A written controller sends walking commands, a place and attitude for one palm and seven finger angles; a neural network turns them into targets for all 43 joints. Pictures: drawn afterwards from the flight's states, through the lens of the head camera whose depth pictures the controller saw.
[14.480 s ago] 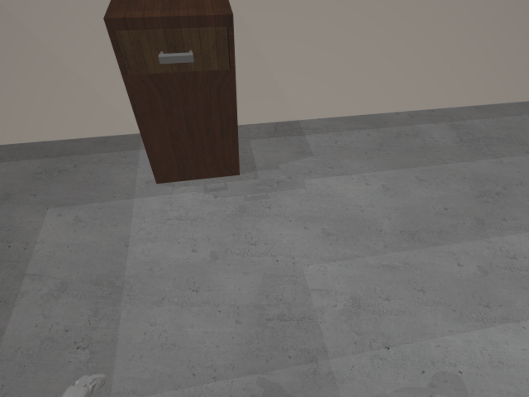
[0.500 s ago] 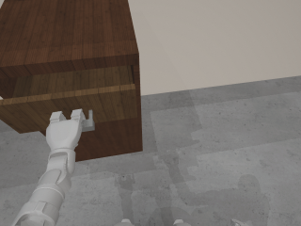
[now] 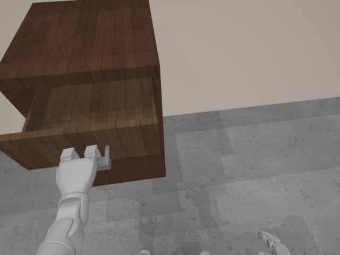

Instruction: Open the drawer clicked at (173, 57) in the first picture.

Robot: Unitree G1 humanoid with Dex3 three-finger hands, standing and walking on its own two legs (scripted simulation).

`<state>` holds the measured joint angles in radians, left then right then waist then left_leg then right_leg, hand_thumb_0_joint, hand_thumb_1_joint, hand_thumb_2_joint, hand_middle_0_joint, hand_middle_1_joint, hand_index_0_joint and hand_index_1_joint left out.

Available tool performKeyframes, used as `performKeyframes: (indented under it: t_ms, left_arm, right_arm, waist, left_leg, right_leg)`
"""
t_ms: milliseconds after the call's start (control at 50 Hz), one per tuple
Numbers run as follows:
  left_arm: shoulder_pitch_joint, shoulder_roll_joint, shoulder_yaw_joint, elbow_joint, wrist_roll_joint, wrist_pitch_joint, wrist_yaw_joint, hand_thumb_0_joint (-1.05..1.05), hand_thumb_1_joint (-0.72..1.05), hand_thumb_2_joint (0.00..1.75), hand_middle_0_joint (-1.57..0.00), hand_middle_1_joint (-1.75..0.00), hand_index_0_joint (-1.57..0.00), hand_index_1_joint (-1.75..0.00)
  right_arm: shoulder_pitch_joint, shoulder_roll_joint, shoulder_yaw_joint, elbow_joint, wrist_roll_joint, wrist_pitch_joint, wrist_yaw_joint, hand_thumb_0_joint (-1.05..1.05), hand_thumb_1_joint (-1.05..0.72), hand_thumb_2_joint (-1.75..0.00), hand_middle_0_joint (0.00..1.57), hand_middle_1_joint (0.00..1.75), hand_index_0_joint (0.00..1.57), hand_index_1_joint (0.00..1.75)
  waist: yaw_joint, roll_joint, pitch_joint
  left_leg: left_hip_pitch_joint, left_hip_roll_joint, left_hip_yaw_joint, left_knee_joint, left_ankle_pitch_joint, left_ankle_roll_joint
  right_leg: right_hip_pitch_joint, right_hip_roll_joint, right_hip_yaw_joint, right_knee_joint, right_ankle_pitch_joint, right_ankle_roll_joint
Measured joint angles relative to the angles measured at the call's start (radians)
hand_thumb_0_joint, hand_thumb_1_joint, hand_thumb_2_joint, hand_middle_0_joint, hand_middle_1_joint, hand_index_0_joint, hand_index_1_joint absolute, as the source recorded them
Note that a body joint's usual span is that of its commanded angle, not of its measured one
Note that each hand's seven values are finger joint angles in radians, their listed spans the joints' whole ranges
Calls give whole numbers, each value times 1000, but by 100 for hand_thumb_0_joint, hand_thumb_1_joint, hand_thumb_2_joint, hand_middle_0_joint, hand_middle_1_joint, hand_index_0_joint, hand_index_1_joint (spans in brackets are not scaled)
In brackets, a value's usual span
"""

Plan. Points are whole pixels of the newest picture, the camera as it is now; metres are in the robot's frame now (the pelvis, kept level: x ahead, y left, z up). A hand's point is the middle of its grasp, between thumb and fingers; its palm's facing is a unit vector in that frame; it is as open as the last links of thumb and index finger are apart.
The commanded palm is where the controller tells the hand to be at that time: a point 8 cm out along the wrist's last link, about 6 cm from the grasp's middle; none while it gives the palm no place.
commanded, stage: pull the drawer open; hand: left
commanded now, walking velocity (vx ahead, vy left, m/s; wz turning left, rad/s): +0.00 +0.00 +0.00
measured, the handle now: (86, 158) +0.36 +0.24 -0.03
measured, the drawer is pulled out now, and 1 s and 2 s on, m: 0.17 0.27 0.30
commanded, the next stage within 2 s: open the thumb to release the handle in 1.44 s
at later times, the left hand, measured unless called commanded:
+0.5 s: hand (84, 202) +0.25 +0.22 -0.05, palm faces -0.03 -0.06 -1.00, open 6.0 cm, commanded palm +0.22 +0.21 +0.01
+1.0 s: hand (83, 222) +0.21 +0.21 -0.05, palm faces -0.02 -0.08 -1.00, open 6.0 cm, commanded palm +0.16 +0.21 +0.01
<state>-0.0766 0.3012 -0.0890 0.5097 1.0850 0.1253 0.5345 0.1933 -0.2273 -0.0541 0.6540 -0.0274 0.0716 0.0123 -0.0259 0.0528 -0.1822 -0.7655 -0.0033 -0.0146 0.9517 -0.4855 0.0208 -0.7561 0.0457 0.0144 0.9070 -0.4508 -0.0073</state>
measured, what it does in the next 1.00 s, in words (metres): stands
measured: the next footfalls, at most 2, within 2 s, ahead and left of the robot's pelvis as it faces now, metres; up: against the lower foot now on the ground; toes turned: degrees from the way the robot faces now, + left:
none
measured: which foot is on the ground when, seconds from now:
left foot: down 0.00-1.00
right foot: down 0.00-1.00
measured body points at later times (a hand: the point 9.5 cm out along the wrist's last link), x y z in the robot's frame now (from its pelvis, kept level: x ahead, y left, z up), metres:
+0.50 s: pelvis +0.01 -0.01 +0.00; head +0.06 -0.03 +0.44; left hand +0.25 +0.22 +0.01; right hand +0.17 -0.26 -0.12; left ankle -0.02 +0.10 -0.68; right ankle -0.01 -0.12 -0.68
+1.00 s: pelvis +0.00 -0.01 -0.01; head +0.06 -0.03 +0.44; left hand +0.20 +0.21 +0.01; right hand +0.21 -0.24 -0.11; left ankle -0.02 +0.10 -0.68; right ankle -0.01 -0.12 -0.68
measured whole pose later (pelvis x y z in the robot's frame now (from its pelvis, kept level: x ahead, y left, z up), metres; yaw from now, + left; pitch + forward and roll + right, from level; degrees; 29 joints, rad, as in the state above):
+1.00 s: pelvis +0.00 -0.01 -0.01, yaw +0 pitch +15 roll +0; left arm 0.37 0.27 -0.11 0.12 1.10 0.12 0.56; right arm 0.11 -0.21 -0.02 0.58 -0.04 0.06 0.03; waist 0.02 0.04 -0.18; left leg -0.74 0.00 -0.01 1.00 -0.53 0.00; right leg -0.74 0.05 0.02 0.99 -0.50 -0.03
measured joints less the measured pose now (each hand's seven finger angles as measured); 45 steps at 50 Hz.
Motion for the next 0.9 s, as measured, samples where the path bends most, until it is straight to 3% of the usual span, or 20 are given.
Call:
performKeyframes:
  t_ms: [180, 540, 900]
  left_arm:
    - [16, -5, -8, -13, -1, 11, -7, 2, 67, 75, -31, -135, -39, -135]
    - [294, -17, 1, -254, 2, -4, 16, 4, 67, 74, -28, -135, -40, -134]
    - [404, -29, -23, -353, 10, 0, 23, 5, 67, 74, -28, -135, -40, -134]
  right_arm:
    - [-16, 4, 7, -2, 1, -14, -10, 1, -90, -90, 20, 30, 20, 30]
    - [-39, -7, 3, -30, -12, -16, 5, 1, -90, -90, 20, 30, 20, 30]
    - [-90, 21, 35, -62, -14, -15, 11, 1, -90, -90, 20, 30, 20, 30]
  waist:
    - [15, 0, 3]
    - [20, -7, -2]
    - [42, -14, 1]
  left_leg:
    - [1, -2, -6, 6, 3, -10]
    - [27, 5, 0, 13, -22, -19]
    - [30, 2, 1, 41, -37, -19]
  right_leg:
    - [-4, -1, -7, 20, -7, -11]
    - [13, 5, -1, 40, -34, -19]
    - [13, 3, -1, 75, -52, -20]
